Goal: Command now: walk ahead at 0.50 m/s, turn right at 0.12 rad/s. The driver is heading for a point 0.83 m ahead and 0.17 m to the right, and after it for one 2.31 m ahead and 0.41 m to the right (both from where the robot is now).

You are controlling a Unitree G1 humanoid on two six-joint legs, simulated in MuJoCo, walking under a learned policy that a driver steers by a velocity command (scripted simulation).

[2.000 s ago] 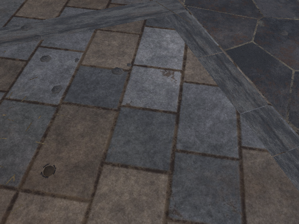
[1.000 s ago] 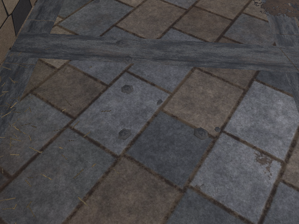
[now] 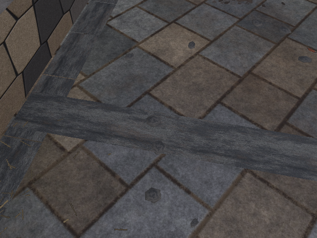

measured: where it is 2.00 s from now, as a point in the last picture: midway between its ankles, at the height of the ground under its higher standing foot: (203, 171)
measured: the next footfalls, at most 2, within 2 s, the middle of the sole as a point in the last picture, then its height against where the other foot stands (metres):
right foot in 0.42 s outside the picture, level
left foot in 0.94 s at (177, 178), level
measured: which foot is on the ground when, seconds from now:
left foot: down 0.00-0.44, up 0.46-0.92, down 0.94-1.00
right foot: up 0.00-0.40, down 0.42-0.96, up 0.98-1.00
